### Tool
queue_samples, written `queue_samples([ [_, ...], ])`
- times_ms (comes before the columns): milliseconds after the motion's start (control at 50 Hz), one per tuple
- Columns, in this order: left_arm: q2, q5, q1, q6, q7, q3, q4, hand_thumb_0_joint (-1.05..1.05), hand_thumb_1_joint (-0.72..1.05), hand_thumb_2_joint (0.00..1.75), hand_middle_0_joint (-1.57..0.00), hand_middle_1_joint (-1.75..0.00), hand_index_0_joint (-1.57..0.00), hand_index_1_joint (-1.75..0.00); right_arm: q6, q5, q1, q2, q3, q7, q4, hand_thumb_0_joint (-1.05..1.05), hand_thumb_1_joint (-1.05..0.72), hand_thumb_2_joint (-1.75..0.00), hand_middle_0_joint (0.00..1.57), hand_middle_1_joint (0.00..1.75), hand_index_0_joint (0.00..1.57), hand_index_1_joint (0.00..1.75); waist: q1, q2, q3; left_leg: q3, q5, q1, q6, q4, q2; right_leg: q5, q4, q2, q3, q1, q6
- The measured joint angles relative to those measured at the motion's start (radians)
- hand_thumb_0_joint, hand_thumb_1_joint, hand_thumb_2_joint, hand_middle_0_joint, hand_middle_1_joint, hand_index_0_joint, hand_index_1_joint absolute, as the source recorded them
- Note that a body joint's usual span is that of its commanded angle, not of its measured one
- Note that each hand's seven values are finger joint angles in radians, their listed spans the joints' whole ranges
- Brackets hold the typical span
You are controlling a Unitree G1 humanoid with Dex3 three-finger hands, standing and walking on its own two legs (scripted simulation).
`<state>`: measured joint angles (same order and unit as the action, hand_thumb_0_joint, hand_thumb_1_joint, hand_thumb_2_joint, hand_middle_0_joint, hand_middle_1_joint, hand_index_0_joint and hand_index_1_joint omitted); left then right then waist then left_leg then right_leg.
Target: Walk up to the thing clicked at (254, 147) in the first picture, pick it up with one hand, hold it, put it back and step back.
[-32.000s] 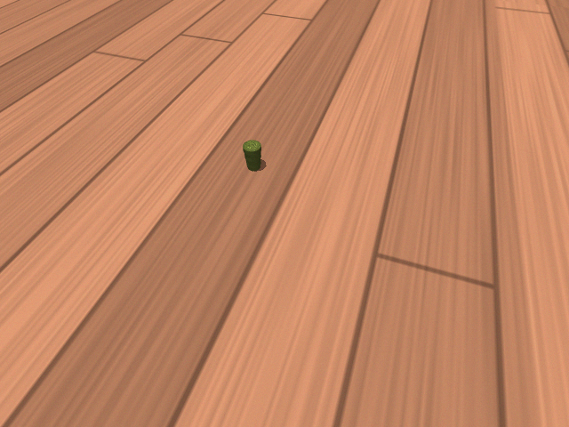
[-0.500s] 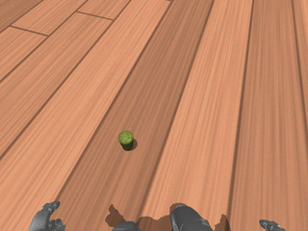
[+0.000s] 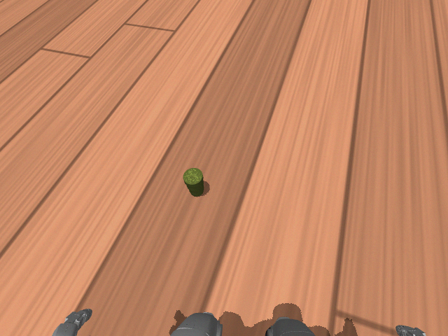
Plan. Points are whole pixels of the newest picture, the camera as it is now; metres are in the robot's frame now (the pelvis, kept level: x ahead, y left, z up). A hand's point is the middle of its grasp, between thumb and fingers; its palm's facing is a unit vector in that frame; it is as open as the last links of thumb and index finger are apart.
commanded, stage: step back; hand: left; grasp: from the side
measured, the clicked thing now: (195, 183) +0.80 +0.21 -0.69
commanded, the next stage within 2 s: stand in 1.62 s
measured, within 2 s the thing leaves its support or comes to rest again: neither
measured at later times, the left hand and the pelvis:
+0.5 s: hand out of the picture -0.11 +0.26 -0.15, palm faces -0.06 -0.91 -0.41, open 7.4 cm; pelvis -0.19 -0.01 -0.01, yaw -3 degrees
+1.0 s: hand out of the picture -0.18 +0.26 -0.14, palm faces +0.02 -0.92 -0.40, open 7.4 cm; pelvis -0.24 -0.02 +0.00, yaw +1 degrees
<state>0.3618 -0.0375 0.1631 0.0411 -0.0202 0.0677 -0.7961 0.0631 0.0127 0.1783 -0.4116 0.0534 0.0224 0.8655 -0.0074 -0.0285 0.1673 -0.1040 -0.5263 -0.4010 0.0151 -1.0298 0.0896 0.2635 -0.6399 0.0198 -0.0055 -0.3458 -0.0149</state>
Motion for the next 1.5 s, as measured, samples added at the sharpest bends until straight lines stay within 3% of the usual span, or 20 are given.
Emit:
queue_samples([
  [80,0.026,0.009,-0.046,0.003,-0.004,-0.004,0.036,0.00,0.90,0.89,-0.21,-0.30,-0.21,-0.30,-0.006,0.010,0.013,0.011,0.001,-0.008,0.010,0.01,-0.91,-0.90,0.21,0.30,0.21,0.30,0.012,0.021,0.016,0.059,0.071,0.132,-0.016,0.300,-0.045,-0.023,-0.046,0.024,0.029,-0.067,0.015],
  [120,0.046,0.018,-0.071,0.013,-0.004,-0.003,0.035,0.00,0.91,0.89,-0.21,-0.30,-0.20,-0.30,-0.012,0.020,0.003,0.034,0.003,-0.012,0.021,0.01,-0.91,-0.90,0.21,0.30,0.21,0.30,0.007,0.074,0.041,0.090,0.161,0.149,-0.037,0.358,-0.018,-0.015,-0.092,0.047,-0.006,-0.100,0.013],
  [180,0.041,0.022,-0.071,0.032,-0.013,0.002,0.002,0.00,0.91,0.89,-0.21,-0.30,-0.20,-0.30,-0.013,0.029,0.000,0.044,-0.009,-0.029,0.022,0.01,-0.91,-0.90,0.21,0.30,0.21,0.30,0.023,0.065,0.033,0.083,0.184,0.119,-0.050,0.351,-0.041,0.230,-0.325,-0.058,-0.097,-0.152,0.001],
  [220,0.042,0.031,-0.060,0.036,-0.013,0.005,-0.016,0.00,0.91,0.89,-0.21,-0.30,-0.20,-0.30,-0.015,0.033,-0.003,0.054,-0.017,-0.025,0.023,0.01,-0.90,-0.90,0.21,0.30,0.21,0.30,0.025,0.065,0.017,0.083,0.222,0.112,-0.048,0.388,-0.058,0.253,-0.491,-0.114,-0.132,-0.170,-0.003],
  [280,0.040,0.031,-0.036,0.029,-0.006,0.009,-0.028,0.00,0.91,0.89,-0.21,-0.30,-0.20,-0.30,-0.018,0.033,-0.018,0.056,-0.019,-0.019,0.013,0.01,-0.90,-0.90,0.21,0.30,0.21,0.30,0.014,0.056,0.004,0.091,0.274,0.091,-0.049,0.429,-0.084,0.251,-0.574,-0.131,-0.123,-0.137,0.013],
  [360,0.039,0.027,-0.005,0.024,0.004,0.006,-0.043,0.00,0.91,0.89,-0.20,-0.30,-0.20,-0.30,-0.024,0.030,-0.055,0.048,-0.016,-0.015,-0.021,0.01,-0.90,-0.90,0.21,0.30,0.21,0.30,0.000,0.043,0.008,0.111,0.324,0.044,-0.044,0.439,-0.114,0.263,-0.398,-0.087,-0.088,-0.017,0.036],
  [460,0.025,0.017,0.025,-0.003,0.014,0.002,-0.093,0.00,0.91,0.89,-0.20,-0.30,-0.20,-0.30,-0.011,0.021,-0.100,0.015,-0.014,-0.022,-0.038,0.01,-0.90,-0.90,0.21,0.30,0.21,0.30,-0.012,-0.005,0.002,0.119,0.348,-0.046,-0.017,0.369,-0.163,0.143,0.013,-0.056,-0.024,0.155,0.008],
  [520,0.006,0.003,0.056,-0.008,0.023,-0.004,-0.110,0.00,0.91,0.89,-0.21,-0.30,-0.20,-0.30,0.006,0.014,-0.086,0.014,-0.004,-0.014,-0.012,0.00,-0.90,-0.90,0.21,0.30,0.21,0.30,-0.021,-0.014,-0.022,0.024,0.131,-0.095,-0.014,0.220,-0.090,0.126,-0.019,-0.052,-0.024,0.118,-0.004],
  [600,-0.002,-0.002,0.076,-0.010,0.017,-0.005,-0.124,0.01,0.91,0.89,-0.21,-0.30,-0.21,-0.30,-0.003,0.005,-0.033,0.004,0.000,-0.016,0.016,0.01,-0.91,-0.90,0.21,0.30,0.21,0.30,-0.024,-0.001,-0.053,-0.019,0.092,-0.102,-0.008,0.003,-0.011,0.086,-0.001,-0.012,-0.026,0.097,-0.003],
  [720,0.025,-0.010,0.053,-0.028,0.025,0.004,-0.105,0.01,0.90,0.89,-0.21,-0.30,-0.21,-0.30,-0.023,0.020,0.054,0.003,0.008,-0.035,0.088,0.01,-0.91,-0.90,0.21,0.30,0.21,0.30,-0.011,0.003,-0.088,0.057,0.058,0.117,-0.007,0.335,-0.072,0.083,-0.031,0.017,0.030,0.055,0.003],
  [760,0.044,-0.005,0.040,-0.024,0.025,0.005,-0.106,0.01,0.90,0.89,-0.21,-0.30,-0.21,-0.30,-0.036,0.027,0.055,0.028,0.013,-0.034,0.120,0.01,-0.91,-0.90,0.21,0.30,0.21,0.30,-0.017,0.052,-0.072,0.082,0.202,0.164,-0.015,0.429,-0.041,0.101,-0.071,0.050,0.008,0.045,0.003],
  [860,0.050,0.017,0.051,-0.018,0.036,0.004,-0.156,0.01,0.91,0.89,-0.20,-0.30,-0.20,-0.30,-0.067,0.035,0.077,0.059,-0.003,-0.042,0.131,0.01,-0.91,-0.90,0.21,0.30,0.21,0.30,0.008,0.059,-0.104,0.079,0.237,0.175,-0.043,0.473,-0.058,0.207,-0.166,0.005,-0.017,0.008,-0.009],
  [940,0.050,0.018,0.063,-0.037,0.045,0.010,-0.180,0.01,0.91,0.90,-0.20,-0.30,-0.20,-0.30,-0.069,0.035,0.071,0.064,-0.009,-0.050,0.122,0.01,-0.90,-0.90,0.21,0.30,0.21,0.30,0.018,0.051,-0.116,0.078,0.237,0.172,-0.021,0.470,-0.085,0.147,-0.006,-0.003,0.011,0.067,-0.009],
  [980,0.037,0.010,0.062,-0.046,0.041,0.013,-0.190,0.00,0.91,0.90,-0.20,-0.30,-0.20,-0.30,-0.058,0.030,0.064,0.055,-0.007,-0.048,0.118,0.01,-0.90,-0.90,0.21,0.30,0.21,0.30,0.016,0.021,-0.110,0.062,0.199,0.155,-0.013,0.417,-0.112,0.028,0.059,-0.030,0.029,0.097,-0.010],
  [1040,0.019,0.000,0.067,-0.059,0.039,0.011,-0.188,0.00,0.91,0.89,-0.20,-0.30,-0.20,-0.30,-0.045,0.027,0.062,0.049,-0.003,-0.038,0.124,0.01,-0.90,-0.90,0.21,0.30,0.21,0.30,-0.001,0.010,-0.121,0.016,0.068,0.085,-0.024,0.259,-0.079,0.026,0.060,-0.034,0.041,0.097,-0.026],
  [1100,-0.004,0.003,0.066,-0.069,0.036,0.004,-0.185,0.00,0.91,0.89,-0.21,-0.30,-0.20,-0.30,-0.056,0.022,0.059,0.028,0.005,-0.037,0.126,0.01,-0.91,-0.90,0.21,0.30,0.21,0.30,-0.015,-0.002,-0.110,0.014,0.086,0.032,-0.025,0.179,-0.067,0.017,0.096,-0.023,0.050,0.123,-0.025],
  [1200,-0.002,0.005,0.061,-0.067,0.038,-0.008,-0.190,0.00,0.91,0.89,-0.21,-0.30,-0.21,-0.30,-0.068,0.023,0.051,0.012,0.013,-0.043,0.134,0.01,-0.91,-0.90,0.21,0.30,0.21,0.30,-0.021,0.006,-0.100,0.067,0.131,0.057,-0.016,0.345,-0.103,0.035,0.098,0.003,0.062,0.138,0.003],
  [1260,0.014,0.017,0.047,-0.054,0.035,-0.016,-0.190,0.00,0.91,0.89,-0.21,-0.30,-0.20,-0.30,-0.079,0.027,0.028,0.021,0.014,-0.034,0.143,0.01,-0.91,-0.90,0.21,0.30,0.21,0.30,-0.019,0.036,-0.080,0.098,0.308,0.109,-0.013,0.470,-0.090,0.084,0.026,0.032,0.052,0.120,0.024],
  [1340,0.027,0.036,0.022,-0.036,0.027,-0.025,-0.211,0.01,0.91,0.89,-0.21,-0.30,-0.20,-0.30,-0.083,0.024,-0.013,0.053,-0.005,-0.031,0.145,0.01,-0.91,-0.90,0.21,0.30,0.21,0.30,-0.016,0.059,-0.078,0.115,0.266,0.109,-0.021,0.443,-0.091,0.125,0.015,0.018,0.014,0.118,-0.001],
  [1500,0.020,0.038,-0.035,-0.055,0.022,-0.038,-0.245,0.00,0.91,0.89,-0.20,-0.30,-0.20,-0.30,-0.079,0.007,-0.111,0.091,-0.030,-0.027,0.167,0.01,-0.90,-0.90,0.21,0.30,0.21,0.30,-0.009,0.044,-0.086,0.121,0.258,0.145,-0.012,0.477,-0.115,0.061,0.115,-0.004,0.007,0.174,0.032],
])
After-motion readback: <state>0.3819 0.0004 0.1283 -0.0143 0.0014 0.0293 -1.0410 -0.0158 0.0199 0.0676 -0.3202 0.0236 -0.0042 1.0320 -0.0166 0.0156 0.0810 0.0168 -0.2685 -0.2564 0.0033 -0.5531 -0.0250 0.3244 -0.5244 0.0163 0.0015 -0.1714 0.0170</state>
